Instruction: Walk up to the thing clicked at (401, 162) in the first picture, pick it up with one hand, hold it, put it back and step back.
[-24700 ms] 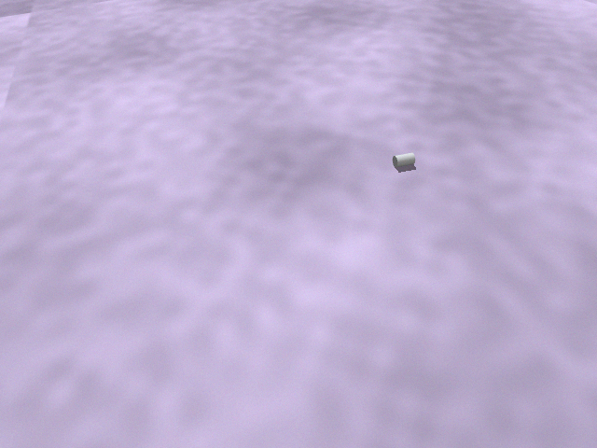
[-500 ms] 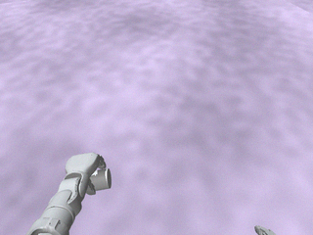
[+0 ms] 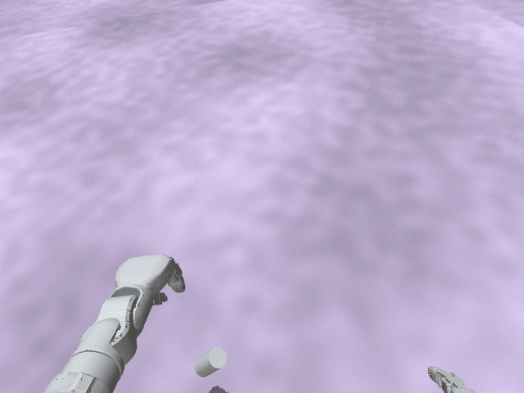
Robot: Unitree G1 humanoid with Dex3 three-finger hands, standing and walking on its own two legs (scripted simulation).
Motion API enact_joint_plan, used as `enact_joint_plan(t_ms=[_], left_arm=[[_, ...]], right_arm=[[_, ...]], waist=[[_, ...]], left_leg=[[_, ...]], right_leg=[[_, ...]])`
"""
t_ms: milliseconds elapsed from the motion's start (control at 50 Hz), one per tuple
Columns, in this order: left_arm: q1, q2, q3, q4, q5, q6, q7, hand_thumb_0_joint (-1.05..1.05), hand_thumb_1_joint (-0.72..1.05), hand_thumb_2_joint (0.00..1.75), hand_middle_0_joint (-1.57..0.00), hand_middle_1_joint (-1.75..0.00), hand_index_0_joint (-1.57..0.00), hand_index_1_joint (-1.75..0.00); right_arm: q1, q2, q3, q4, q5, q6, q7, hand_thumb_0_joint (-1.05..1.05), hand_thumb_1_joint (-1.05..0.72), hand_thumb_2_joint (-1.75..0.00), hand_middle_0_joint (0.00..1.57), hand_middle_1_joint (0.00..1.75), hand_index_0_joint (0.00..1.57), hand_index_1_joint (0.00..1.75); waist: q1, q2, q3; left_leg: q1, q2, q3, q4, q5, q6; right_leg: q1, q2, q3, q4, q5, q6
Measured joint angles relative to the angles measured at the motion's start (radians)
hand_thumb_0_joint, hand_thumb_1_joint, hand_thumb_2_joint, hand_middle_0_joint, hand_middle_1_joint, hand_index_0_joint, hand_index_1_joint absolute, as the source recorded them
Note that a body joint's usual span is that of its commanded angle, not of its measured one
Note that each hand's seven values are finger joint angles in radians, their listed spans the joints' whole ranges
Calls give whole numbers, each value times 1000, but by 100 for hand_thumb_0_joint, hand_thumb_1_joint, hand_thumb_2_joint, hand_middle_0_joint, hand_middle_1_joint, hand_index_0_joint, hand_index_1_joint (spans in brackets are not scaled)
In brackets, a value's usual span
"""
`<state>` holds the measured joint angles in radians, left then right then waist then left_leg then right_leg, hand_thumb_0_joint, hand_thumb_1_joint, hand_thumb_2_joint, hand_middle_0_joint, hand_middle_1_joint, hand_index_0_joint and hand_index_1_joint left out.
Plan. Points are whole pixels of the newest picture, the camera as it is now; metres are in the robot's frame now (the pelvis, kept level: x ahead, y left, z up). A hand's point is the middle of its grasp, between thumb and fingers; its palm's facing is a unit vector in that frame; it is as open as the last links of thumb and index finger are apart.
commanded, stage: hold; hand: left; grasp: from above
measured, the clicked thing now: (210, 362) +0.34 +0.24 -0.61
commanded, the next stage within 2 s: go down in 0.08 s
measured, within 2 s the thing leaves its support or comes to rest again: neither
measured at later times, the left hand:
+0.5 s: hand (157, 312) +0.29 +0.22 -0.08, palm faces -0.45 -0.02 -0.89, open 7.9 cm
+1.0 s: hand (159, 301) +0.36 +0.26 -0.18, palm faces -0.42 -0.01 -0.91, open 13.0 cm
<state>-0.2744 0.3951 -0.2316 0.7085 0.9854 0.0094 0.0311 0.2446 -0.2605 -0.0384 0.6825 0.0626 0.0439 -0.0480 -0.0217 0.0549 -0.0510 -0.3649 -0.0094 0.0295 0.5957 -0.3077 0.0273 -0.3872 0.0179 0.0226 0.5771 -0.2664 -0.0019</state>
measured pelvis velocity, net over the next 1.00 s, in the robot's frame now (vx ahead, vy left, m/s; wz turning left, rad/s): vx -0.04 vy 0.01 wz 0.00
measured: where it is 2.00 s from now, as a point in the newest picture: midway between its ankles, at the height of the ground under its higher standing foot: outside the picture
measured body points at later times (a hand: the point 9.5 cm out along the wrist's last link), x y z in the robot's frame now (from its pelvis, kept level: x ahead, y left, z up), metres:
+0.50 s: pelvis -0.02 -0.02 -0.01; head +0.02 -0.02 +0.44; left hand +0.31 +0.22 -0.03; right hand +0.11 -0.27 -0.13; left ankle +0.00 +0.10 -0.73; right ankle +0.02 -0.12 -0.73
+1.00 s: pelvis -0.04 +0.01 -0.10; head +0.08 +0.02 +0.33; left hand +0.38 +0.26 -0.13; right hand -0.04 -0.27 -0.22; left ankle +0.00 +0.10 -0.73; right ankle +0.02 -0.12 -0.73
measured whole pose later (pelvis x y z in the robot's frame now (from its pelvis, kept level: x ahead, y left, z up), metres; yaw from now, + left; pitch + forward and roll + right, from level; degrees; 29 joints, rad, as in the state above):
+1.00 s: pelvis -0.04 +0.01 -0.10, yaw +0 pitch +23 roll -3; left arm -0.64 0.53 -0.06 1.15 1.10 -0.13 0.24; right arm 0.34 -0.24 -0.05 0.76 0.00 0.03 -0.03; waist -0.13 0.03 -0.14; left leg -1.13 0.00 0.01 1.23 -0.50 0.04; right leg -1.13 0.03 -0.01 1.17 -0.44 0.01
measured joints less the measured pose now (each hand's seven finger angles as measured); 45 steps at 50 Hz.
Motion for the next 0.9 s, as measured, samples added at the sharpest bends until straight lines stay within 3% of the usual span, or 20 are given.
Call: enact_joint_plan(t_ms=[260,400,620,740,900], left_arm=[[16,-5,-7,-35,-8,4,-16,0,84,1,-104,-29,-116,-16],[-8,0,9,33,8,-28,17,0,60,16,-85,-42,-95,-31],[-250,58,75,317,128,-110,184,0,12,48,-59,-56,-61,-53],[-356,94,120,414,116,-103,213,0,-7,63,-49,-62,-48,-62],[-359,124,157,427,106,-127,203,0,-24,76,-37,-70,-34,-72]], right_arm=[[-27,2,10,-5,4,7,-6,1,-90,-90,21,30,20,30],[-50,6,17,-5,-1,6,-8,1,-90,-90,21,30,20,30],[-33,-5,-8,26,-43,-12,17,0,-89,-90,21,30,20,30],[15,-10,-23,53,-50,-5,21,0,-90,-90,21,30,20,30],[83,6,-20,76,-55,-5,16,1,-90,-90,21,30,20,30]], waist=[[10,1,20],[0,-13,29],[-33,-53,-40],[-64,-41,-63],[-96,-25,-85]], left_leg=[[46,1,-4,-49,34,-8],[14,1,-12,-32,38,-13],[-418,5,-34,336,-84,-21],[-599,12,-31,489,-137,-10],[-724,15,-23,597,-178,6]], right_leg=[[39,1,-3,-32,23,-8],[7,0,-12,-11,22,-12],[-408,3,-41,333,-93,-19],[-584,9,-41,468,-133,-13],[-703,12,-34,559,-161,1]])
